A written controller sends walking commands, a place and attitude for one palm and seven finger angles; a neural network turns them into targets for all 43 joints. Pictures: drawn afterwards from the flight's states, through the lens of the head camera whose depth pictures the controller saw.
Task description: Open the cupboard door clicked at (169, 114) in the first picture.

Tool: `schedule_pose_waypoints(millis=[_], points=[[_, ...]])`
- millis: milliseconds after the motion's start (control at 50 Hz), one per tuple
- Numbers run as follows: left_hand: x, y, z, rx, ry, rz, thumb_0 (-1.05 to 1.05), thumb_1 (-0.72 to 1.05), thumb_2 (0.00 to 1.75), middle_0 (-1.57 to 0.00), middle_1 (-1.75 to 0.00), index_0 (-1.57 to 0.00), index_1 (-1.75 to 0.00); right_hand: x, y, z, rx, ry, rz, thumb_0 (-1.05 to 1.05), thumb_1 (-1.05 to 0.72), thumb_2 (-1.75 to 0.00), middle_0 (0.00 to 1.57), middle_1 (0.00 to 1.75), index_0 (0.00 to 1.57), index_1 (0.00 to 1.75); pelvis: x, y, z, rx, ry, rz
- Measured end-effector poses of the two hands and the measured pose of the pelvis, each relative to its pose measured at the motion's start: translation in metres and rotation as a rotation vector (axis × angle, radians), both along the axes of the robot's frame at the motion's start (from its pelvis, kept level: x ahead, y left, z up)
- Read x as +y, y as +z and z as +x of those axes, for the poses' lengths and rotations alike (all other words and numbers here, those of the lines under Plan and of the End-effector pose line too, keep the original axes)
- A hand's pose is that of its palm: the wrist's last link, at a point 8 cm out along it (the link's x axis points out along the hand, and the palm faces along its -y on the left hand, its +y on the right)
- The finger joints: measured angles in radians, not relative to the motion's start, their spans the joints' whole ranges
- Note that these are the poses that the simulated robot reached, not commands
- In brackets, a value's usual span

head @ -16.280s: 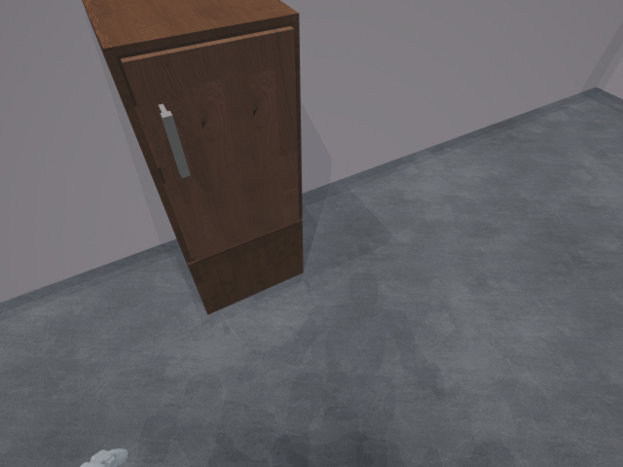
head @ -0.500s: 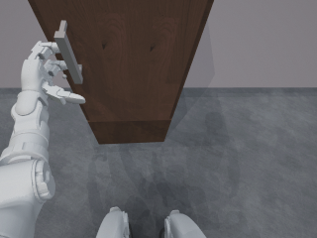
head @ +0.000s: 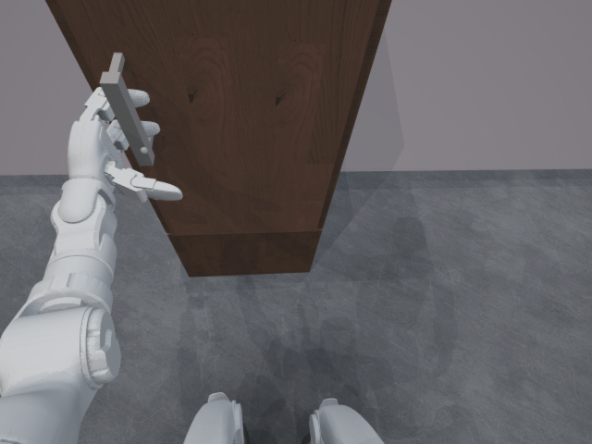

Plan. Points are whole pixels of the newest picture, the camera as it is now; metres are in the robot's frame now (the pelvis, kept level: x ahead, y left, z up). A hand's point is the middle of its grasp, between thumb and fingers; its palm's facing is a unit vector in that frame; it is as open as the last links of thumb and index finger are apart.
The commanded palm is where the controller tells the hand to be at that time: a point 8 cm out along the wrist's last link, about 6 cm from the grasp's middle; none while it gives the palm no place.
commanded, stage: slide the fingers in behind the handle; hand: left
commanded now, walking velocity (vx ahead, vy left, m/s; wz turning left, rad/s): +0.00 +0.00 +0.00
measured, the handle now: (133, 114) +0.55 +0.20 +0.08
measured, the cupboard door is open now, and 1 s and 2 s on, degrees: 0 0 39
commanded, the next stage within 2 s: close the thumb around the handle in 0.36 s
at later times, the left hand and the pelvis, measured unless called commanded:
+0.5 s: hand (146, 151) +0.49 +0.17 +0.07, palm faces +0.02 -1.00 -0.01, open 14.0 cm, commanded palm +0.47 +0.22 +0.07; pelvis +0.00 +0.00 +0.00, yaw +0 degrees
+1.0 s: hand (145, 150) +0.49 +0.17 +0.07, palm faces +0.03 -1.00 +0.00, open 6.8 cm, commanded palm +0.47 +0.22 +0.07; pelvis +0.00 +0.01 +0.00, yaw +0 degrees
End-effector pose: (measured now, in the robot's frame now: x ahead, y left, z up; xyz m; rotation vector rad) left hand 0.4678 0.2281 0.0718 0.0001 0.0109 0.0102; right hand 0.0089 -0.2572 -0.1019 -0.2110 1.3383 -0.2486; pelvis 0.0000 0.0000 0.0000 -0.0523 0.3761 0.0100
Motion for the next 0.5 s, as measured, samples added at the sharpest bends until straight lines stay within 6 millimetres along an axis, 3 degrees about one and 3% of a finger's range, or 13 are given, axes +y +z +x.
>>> schedule_pose_waypoints(millis=[500], points=[[-0.002, -0.002, 0.001, 0.022, 0.009, 0.011, -0.01, -0.50, 0.30, -0.29, -1.20, -0.30, -1.20, -0.003, 0.000, -0.009, 0.005, -0.003, -0.008, 0.00, -0.90, -0.90, 0.20, 0.30, 0.20, 0.30, -0.001, -0.001, -0.005, -0.002, 0.000, 0.002]])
